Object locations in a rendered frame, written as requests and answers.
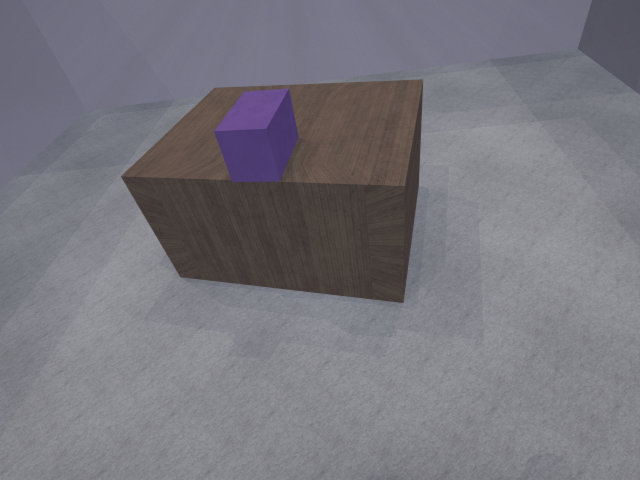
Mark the carton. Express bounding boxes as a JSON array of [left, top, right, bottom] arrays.
[[214, 88, 299, 182]]

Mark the pedestal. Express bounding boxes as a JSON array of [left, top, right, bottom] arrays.
[[121, 79, 423, 303]]

